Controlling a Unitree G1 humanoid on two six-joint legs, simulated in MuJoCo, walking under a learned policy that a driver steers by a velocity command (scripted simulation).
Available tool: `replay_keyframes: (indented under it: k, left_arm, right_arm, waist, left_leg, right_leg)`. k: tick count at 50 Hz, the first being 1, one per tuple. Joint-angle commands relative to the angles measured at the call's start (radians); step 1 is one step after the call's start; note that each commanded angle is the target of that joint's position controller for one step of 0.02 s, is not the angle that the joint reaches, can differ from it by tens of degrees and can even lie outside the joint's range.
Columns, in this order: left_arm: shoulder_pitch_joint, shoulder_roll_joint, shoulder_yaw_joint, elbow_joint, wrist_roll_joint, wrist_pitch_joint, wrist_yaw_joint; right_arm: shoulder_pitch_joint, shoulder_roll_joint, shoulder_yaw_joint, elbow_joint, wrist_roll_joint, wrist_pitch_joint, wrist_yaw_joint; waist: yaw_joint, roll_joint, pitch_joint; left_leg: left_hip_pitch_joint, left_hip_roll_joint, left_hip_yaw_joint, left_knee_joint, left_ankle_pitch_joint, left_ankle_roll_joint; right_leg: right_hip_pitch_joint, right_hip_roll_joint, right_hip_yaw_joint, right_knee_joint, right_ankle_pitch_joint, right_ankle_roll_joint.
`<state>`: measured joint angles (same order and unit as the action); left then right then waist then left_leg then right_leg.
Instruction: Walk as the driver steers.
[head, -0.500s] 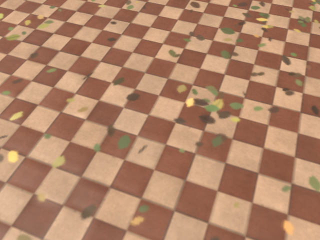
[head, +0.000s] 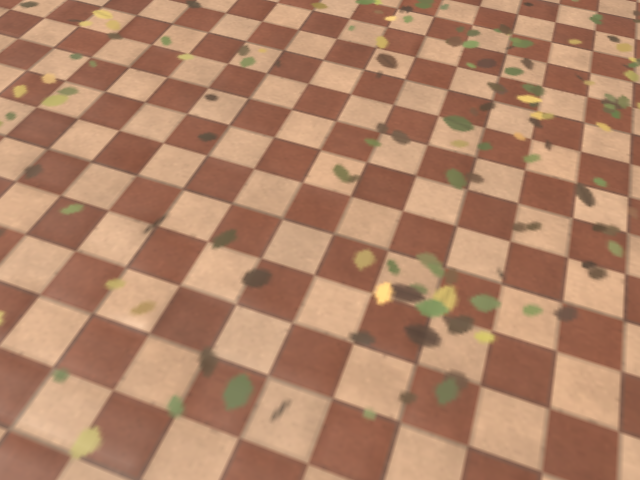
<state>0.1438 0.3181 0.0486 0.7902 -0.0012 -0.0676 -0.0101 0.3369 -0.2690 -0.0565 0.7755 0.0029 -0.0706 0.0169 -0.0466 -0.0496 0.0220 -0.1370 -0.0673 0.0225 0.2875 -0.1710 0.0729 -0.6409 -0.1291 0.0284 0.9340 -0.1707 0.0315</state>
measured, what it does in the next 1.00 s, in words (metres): walks ahead, turning left: right foot, then left foot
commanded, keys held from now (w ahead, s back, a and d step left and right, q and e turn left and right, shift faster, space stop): w+q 0.66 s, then w+e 0.34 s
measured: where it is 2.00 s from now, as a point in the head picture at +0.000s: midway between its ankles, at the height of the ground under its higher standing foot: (239, 250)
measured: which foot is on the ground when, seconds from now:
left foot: down 0.00-0.24, up 0.26-0.72, down 0.74-1.00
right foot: up 0.00-0.22, down 0.24-0.76, up 0.78-1.00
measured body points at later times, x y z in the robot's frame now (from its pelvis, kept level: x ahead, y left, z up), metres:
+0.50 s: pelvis +0.27 -0.04 +0.00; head +0.29 -0.04 +0.45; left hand +0.26 +0.25 -0.13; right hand +0.47 -0.28 -0.11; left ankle +0.31 +0.13 -0.68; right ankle +0.28 -0.15 -0.75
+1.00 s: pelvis +0.50 +0.11 +0.00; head +0.52 +0.13 +0.45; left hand +0.52 +0.41 -0.13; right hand +0.66 -0.13 -0.11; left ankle +0.47 +0.17 -0.75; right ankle +0.64 -0.04 -0.66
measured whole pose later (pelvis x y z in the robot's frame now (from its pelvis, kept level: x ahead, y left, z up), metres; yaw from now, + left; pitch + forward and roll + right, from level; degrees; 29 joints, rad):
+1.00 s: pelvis +0.50 +0.11 +0.00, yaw +18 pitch +0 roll +1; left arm 0.19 0.31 0.07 0.88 -0.04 -0.04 -0.01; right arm 0.29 -0.24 -0.07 0.81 -0.02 -0.09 0.01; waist -0.03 -0.05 0.04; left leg -0.11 -0.05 0.13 0.30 -0.19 0.07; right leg -0.65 -0.12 0.07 1.05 -0.16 0.01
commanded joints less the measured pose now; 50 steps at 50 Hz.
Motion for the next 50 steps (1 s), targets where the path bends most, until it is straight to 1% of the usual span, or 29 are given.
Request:
replay_keyframes:
  k: [1, 3, 6, 9, 10, 11, 12, 13, 14, 15, 16, 17, 19, 22, 28, 31, 33, 35, 36, 37, 38, 39, 40, 41, 42, 43, 44, 47, 50]
  left_arm:
    - [-0.058, 0.031, 0.002, -0.069, 0.006, -0.013, -0.004]
    - [-0.133, 0.024, -0.004, -0.085, 0.000, -0.022, -0.014]
    - [-0.198, 0.045, 0.000, -0.109, -0.008, -0.031, -0.026]
    - [-0.168, 0.084, 0.013, -0.106, -0.007, -0.042, -0.030]
    - [-0.116, 0.097, 0.021, -0.092, -0.007, -0.046, -0.028]
    - [-0.004, 0.132, 0.041, -0.062, -0.004, -0.049, -0.021]
    - [0.154, 0.189, 0.058, -0.043, 0.011, -0.051, -0.012]
    - [0.229, 0.266, 0.080, -0.018, 0.016, -0.035, -0.011]
    - [0.226, 0.173, 0.056, -0.026, 0.004, -0.032, -0.015]
    - [0.170, 0.111, 0.040, -0.034, 0.001, -0.031, -0.011]
    - [0.111, 0.089, 0.033, -0.038, 0.006, -0.030, -0.009]
    - [0.071, 0.061, 0.027, -0.033, 0.010, -0.029, -0.008]
    - [0.036, 0.043, 0.025, -0.024, 0.018, -0.037, -0.005]
    - [0.036, 0.075, 0.039, -0.001, 0.009, -0.049, -0.001]
    - [0.063, 0.126, 0.057, 0.023, 0.004, -0.033, 0.013]
    - [0.106, 0.152, 0.066, 0.041, -0.011, -0.017, 0.016]
    - [0.117, 0.172, 0.074, 0.051, -0.024, -0.003, 0.015]
    - [0.137, 0.194, 0.078, 0.069, -0.037, 0.008, 0.013]
    - [0.123, 0.193, 0.073, 0.077, -0.041, 0.014, 0.012]
    - [0.133, 0.156, 0.055, 0.081, -0.031, 0.015, 0.013]
    - [0.168, 0.057, 0.019, 0.051, 0.010, 0.008, 0.006]
    - [0.222, 0.019, -0.001, 0.051, -0.011, -0.016, -0.002]
    - [0.116, 0.126, 0.029, 0.043, -0.055, -0.031, -0.008]
    - [0.054, 0.124, 0.031, 0.018, -0.072, -0.038, -0.011]
    - [0.047, 0.107, 0.030, 0.027, -0.053, -0.038, -0.003]
    - [0.064, 0.107, 0.037, 0.041, -0.037, -0.027, 0.001]
    - [0.107, 0.098, 0.039, 0.060, -0.037, -0.010, 0.000]
    - [0.118, 0.056, 0.037, 0.072, -0.037, 0.025, 0.005]
    - [0.059, 0.039, 0.037, 0.052, -0.030, 0.026, 0.005]
  right_arm:
    - [-0.050, -0.163, -0.040, -0.055, 0.007, -0.017, -0.017]
    - [-0.008, -0.183, -0.046, -0.034, 0.012, -0.012, -0.023]
    - [0.041, -0.190, -0.049, -0.003, 0.024, -0.003, -0.028]
    - [0.048, -0.196, -0.055, 0.012, 0.020, 0.011, -0.036]
    - [0.043, -0.192, -0.055, 0.013, 0.018, 0.018, -0.037]
    - [0.045, -0.167, -0.045, 0.011, 0.012, 0.021, -0.036]
    - [0.043, -0.112, -0.024, -0.014, -0.004, 0.023, -0.035]
    - [0.173, -0.017, 0.001, -0.042, 0.017, 0.007, -0.034]
    - [0.154, -0.105, -0.015, -0.025, 0.035, 0.000, -0.035]
    - [0.062, -0.170, -0.036, -0.041, 0.046, 0.002, -0.034]
    - [0.012, -0.168, -0.037, -0.050, 0.040, 0.007, -0.038]
    - [-0.019, -0.156, -0.040, -0.057, 0.028, 0.011, -0.038]
    - [-0.006, -0.116, -0.041, -0.059, 0.030, 0.031, -0.032]
    - [-0.051, -0.075, -0.033, -0.088, 0.024, 0.054, -0.029]
    - [-0.205, -0.053, -0.018, -0.137, 0.020, 0.043, 0.007]
    - [-0.285, -0.057, -0.016, -0.171, 0.021, 0.046, 0.023]
    - [-0.306, -0.075, -0.022, -0.190, 0.019, 0.050, 0.031]
    - [-0.264, -0.094, -0.035, -0.190, 0.007, 0.051, 0.029]
    - [-0.142, -0.123, -0.055, -0.155, 0.005, 0.051, 0.025]
    - [0.032, -0.184, -0.088, -0.095, 0.012, 0.054, 0.011]
    - [0.151, -0.289, -0.110, -0.068, 0.008, 0.059, -0.011]
    - [0.115, -0.305, -0.097, -0.094, 0.010, 0.047, -0.009]
    - [0.076, -0.217, -0.070, -0.098, 0.005, 0.029, 0.002]
    - [0.033, -0.190, -0.060, -0.087, -0.003, 0.017, 0.003]
    - [-0.034, -0.157, -0.051, -0.079, -0.002, 0.008, 0.005]
    - [-0.086, -0.115, -0.040, -0.079, -0.006, -0.002, 0.005]
    - [-0.117, -0.098, -0.036, -0.079, -0.012, -0.011, 0.003]
    - [-0.129, -0.099, -0.039, -0.052, -0.023, -0.040, -0.006]
    - [-0.102, -0.103, -0.040, -0.022, -0.030, -0.045, -0.021]
  waist:
    - [0.024, 0.096, 0.024]
    - [-0.003, 0.094, 0.033]
    - [-0.015, 0.103, 0.042]
    - [0.016, 0.133, 0.024]
    - [0.047, 0.142, 0.000]
    - [0.099, 0.130, -0.072]
    - [0.163, 0.051, -0.224]
    - [0.114, -0.246, -0.366]
    - [0.136, -0.209, -0.342]
    - [0.144, -0.123, -0.205]
    - [0.121, -0.062, -0.133]
    - [0.101, -0.046, -0.074]
    - [0.062, -0.076, -0.039]
    - [0.053, -0.038, 0.001]
    - [0.096, -0.005, 0.037]
    - [0.117, 0.001, 0.063]
    - [0.107, -0.004, 0.068]
    - [0.061, -0.021, 0.021]
    - [-0.021, -0.012, -0.041]
    - [-0.103, 0.017, -0.127]
    - [-0.104, 0.224, -0.240]
    - [-0.046, 0.318, -0.398]
    - [-0.090, 0.164, -0.312]
    - [-0.068, 0.160, -0.176]
    - [-0.024, 0.110, -0.110]
    - [0.008, 0.137, -0.072]
    - [0.036, 0.159, -0.061]
    - [0.060, 0.113, -0.023]
    - [0.045, 0.098, 0.018]
  left_leg:
    - [-0.045, 0.231, -0.175, -0.155, 0.182, 0.166]
    - [-0.052, 0.225, -0.166, -0.146, 0.150, 0.150]
    - [0.002, 0.257, -0.215, -0.094, 0.110, 0.136]
    - [0.065, 0.285, -0.273, -0.007, 0.137, 0.107]
    - [0.063, 0.272, -0.274, 0.050, 0.187, 0.093]
    - [0.033, 0.217, -0.245, 0.182, 0.258, 0.066]
    - [-0.107, 0.144, -0.199, 0.457, 0.117, 0.030]
    - [-0.475, 0.001, -0.091, 0.810, -0.343, -0.043]
    - [-0.591, 0.045, -0.185, 0.963, -0.415, -0.047]
    - [-0.641, 0.087, -0.182, 0.999, -0.332, -0.044]
    - [-0.616, 0.129, -0.152, 0.984, -0.254, -0.046]
    - [-0.589, 0.156, -0.148, 0.939, -0.201, -0.048]
    - [-0.505, 0.192, -0.142, 0.885, -0.147, -0.050]
    - [-0.533, 0.209, -0.130, 0.798, -0.093, -0.063]
    - [-0.502, 0.192, -0.053, 0.484, 0.170, -0.061]
    - [-0.497, 0.179, -0.018, 0.390, 0.166, -0.041]
    - [-0.484, 0.158, 0.006, 0.354, 0.098, -0.015]
    - [-0.343, 0.096, 0.040, 0.328, -0.011, 0.027]
    - [-0.170, 0.054, 0.060, 0.270, 0.010, 0.055]
    - [0.104, 0.031, 0.047, 0.242, 0.060, 0.082]
    - [0.432, 0.274, -0.304, 0.233, 0.033, 0.165]
    - [0.529, 0.477, -0.762, 0.056, -0.115, 0.309]
    - [0.441, 0.460, -0.668, 0.011, -0.133, 0.256]
    - [0.309, 0.421, -0.494, 0.005, -0.082, 0.210]
    - [0.184, 0.375, -0.383, -0.015, -0.031, 0.171]
    - [0.101, 0.339, -0.295, -0.046, 0.022, 0.147]
    - [0.041, 0.321, -0.236, -0.083, 0.046, 0.133]
    - [-0.010, 0.308, -0.113, -0.149, 0.156, 0.131]
    - [0.024, 0.293, -0.013, -0.170, 0.208, 0.113]
  right_leg:
    - [0.014, 0.014, 0.012, -0.201, 0.181, 0.017]
    - [0.068, 0.050, -0.001, -0.314, 0.261, 0.021]
    - [0.097, 0.069, 0.027, -0.399, 0.263, 0.008]
    - [0.167, 0.081, 0.033, -0.446, 0.164, -0.023]
    - [0.248, 0.093, 0.013, -0.467, 0.130, -0.040]
    - [0.418, 0.094, 0.001, -0.483, 0.119, -0.068]
    - [0.688, -0.051, 0.133, -0.440, 0.115, -0.124]
    - [1.022, -0.281, 0.564, -0.536, -0.123, -0.267]
    - [0.998, -0.287, 0.699, -0.624, -0.309, -0.271]
    - [0.883, -0.257, 0.547, -0.645, -0.317, -0.229]
    - [0.765, -0.222, 0.425, -0.660, -0.211, -0.208]
    - [0.664, -0.187, 0.332, -0.686, -0.107, -0.203]
    - [0.553, -0.152, 0.204, -0.739, -0.003, -0.196]
    - [0.516, -0.162, 0.092, -0.795, 0.104, -0.221]
    - [0.555, -0.129, -0.127, -0.817, 0.208, -0.195]
    - [0.629, -0.152, -0.172, -0.803, 0.221, -0.178]
    - [0.693, -0.171, -0.196, -0.755, 0.318, -0.161]
    - [0.705, -0.180, -0.204, -0.633, 0.607, -0.157]
    - [0.675, -0.159, -0.229, -0.482, 0.711, -0.141]
    - [0.541, -0.112, -0.253, -0.269, 0.652, -0.110]
    - [0.206, -0.023, -0.265, 0.106, 0.120, -0.055]
    - [0.006, 0.128, -0.077, 0.371, -0.437, -0.031]
    - [-0.073, 0.085, 0.044, 0.430, -0.400, -0.043]
    - [-0.108, 0.045, 0.036, 0.396, -0.325, -0.060]
    - [-0.073, -0.003, 0.037, 0.320, -0.236, -0.061]
    - [-0.025, -0.030, 0.050, 0.263, -0.167, -0.056]
    - [0.036, -0.041, 0.061, 0.247, -0.112, -0.049]
    - [0.029, -0.030, 0.074, 0.193, -0.015, -0.027]
    - [-0.052, -0.006, 0.097, 0.051, 0.129, -0.013]
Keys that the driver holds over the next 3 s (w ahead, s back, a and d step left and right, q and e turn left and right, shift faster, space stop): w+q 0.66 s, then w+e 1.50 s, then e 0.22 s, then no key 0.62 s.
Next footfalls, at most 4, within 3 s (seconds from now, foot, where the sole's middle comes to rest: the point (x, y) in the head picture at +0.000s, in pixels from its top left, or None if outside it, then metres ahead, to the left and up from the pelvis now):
0.24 right None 0.32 -0.15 -0.78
0.74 left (215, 476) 0.50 0.19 -0.78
1.30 right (272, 323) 0.86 0.08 -0.78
1.76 left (194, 235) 1.15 0.29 -0.78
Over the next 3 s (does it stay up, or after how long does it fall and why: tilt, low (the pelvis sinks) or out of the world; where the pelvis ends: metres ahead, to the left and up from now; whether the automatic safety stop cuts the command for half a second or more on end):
stays up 1.38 0.05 -0.01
